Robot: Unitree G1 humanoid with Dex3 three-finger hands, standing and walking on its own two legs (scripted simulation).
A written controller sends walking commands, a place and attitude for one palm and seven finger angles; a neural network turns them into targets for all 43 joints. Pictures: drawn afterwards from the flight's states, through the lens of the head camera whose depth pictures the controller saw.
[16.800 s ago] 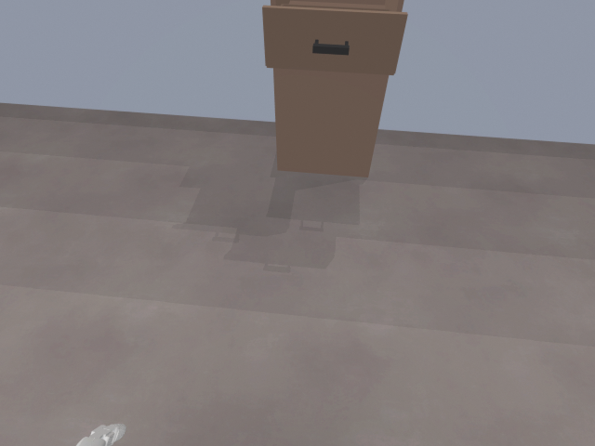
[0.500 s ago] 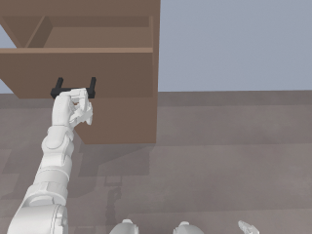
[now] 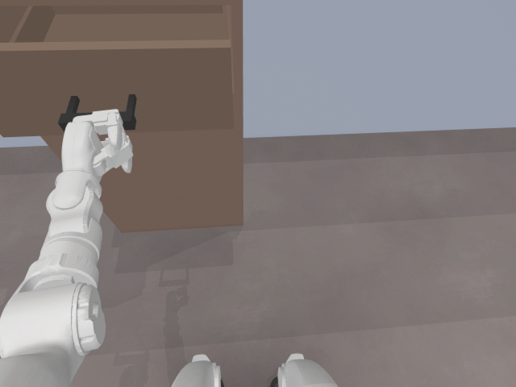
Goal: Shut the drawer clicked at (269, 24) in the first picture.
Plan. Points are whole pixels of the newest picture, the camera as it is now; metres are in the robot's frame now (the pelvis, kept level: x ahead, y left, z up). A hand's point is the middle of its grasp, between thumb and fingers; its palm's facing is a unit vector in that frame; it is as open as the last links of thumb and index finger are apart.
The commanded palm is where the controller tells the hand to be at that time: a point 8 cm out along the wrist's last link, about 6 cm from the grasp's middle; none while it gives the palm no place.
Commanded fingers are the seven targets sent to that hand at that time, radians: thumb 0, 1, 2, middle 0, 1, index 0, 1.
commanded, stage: push the drawer shut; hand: left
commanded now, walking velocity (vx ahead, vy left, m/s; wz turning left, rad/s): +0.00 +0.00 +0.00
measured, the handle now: (101, 111) +0.54 +0.24 +0.07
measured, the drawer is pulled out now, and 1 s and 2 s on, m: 0.11 0.00 0.00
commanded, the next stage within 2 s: pull the fist back off the drawer in 1.12 s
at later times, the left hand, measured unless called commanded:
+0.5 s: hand (130, 116) +0.53 +0.19 +0.07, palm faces +0.04 -1.00 -0.03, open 3.4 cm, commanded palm +0.52 +0.23 +0.07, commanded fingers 0.00 0.90 0.90 -1.40 -1.60 -1.40 -1.60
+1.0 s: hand (130, 95) +0.58 +0.20 +0.07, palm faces +0.04 -1.00 -0.03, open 3.2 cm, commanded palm +0.58 +0.23 +0.07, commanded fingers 0.00 0.90 0.90 -1.40 -1.60 -1.40 -1.60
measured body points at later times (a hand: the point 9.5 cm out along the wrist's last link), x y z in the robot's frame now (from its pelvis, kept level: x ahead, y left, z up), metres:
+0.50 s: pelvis +0.00 +0.01 -0.01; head +0.13 +0.02 +0.42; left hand +0.52 +0.24 +0.08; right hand -0.01 -0.25 -0.12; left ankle +0.02 +0.11 -0.68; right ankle +0.01 -0.10 -0.68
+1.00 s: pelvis +0.01 +0.02 -0.02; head +0.17 +0.04 +0.40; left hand +0.57 +0.25 +0.08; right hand -0.05 -0.23 -0.11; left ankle +0.02 +0.11 -0.68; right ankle +0.01 -0.10 -0.68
